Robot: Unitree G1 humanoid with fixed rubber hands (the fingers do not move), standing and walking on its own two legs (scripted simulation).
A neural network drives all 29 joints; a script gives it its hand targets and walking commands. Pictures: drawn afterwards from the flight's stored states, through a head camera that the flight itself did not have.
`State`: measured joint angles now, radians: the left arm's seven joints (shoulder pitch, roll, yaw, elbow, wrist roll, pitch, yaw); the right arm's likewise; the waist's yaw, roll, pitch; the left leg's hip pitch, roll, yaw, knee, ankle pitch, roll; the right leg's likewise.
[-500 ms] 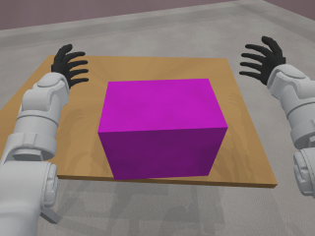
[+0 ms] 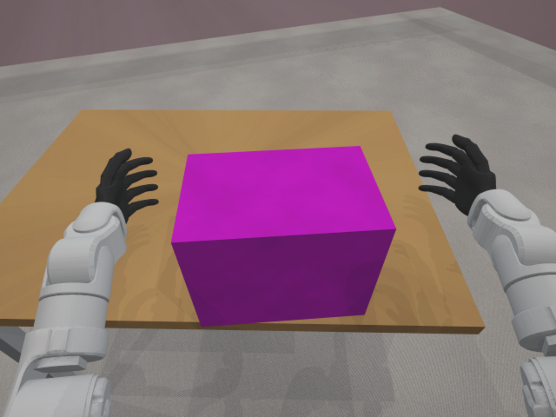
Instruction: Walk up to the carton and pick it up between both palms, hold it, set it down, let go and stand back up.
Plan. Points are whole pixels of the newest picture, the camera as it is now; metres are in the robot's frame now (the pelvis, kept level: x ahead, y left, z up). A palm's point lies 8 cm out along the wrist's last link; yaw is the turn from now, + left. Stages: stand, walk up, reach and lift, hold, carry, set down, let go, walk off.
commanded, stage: set down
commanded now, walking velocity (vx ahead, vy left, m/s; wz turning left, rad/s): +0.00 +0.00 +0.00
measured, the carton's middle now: (279, 237) +0.42 +0.02 +0.04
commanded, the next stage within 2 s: none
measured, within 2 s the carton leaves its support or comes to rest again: neither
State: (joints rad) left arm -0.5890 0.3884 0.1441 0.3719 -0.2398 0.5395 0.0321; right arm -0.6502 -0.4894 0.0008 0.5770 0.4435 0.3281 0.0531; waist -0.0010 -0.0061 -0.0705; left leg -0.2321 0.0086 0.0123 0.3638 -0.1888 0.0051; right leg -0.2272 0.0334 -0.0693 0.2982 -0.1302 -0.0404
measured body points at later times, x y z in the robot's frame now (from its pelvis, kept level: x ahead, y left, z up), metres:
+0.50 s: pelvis +0.00 -0.01 +0.00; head +0.01 +0.00 +0.45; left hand +0.33 +0.25 +0.10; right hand +0.34 -0.24 +0.10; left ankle +0.00 +0.11 -0.75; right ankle +0.01 -0.09 -0.75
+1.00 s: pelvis +0.00 +0.00 +0.00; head -0.01 +0.01 +0.45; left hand +0.25 +0.25 +0.04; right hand +0.25 -0.24 +0.05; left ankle +0.00 +0.11 -0.75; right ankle +0.01 -0.09 -0.75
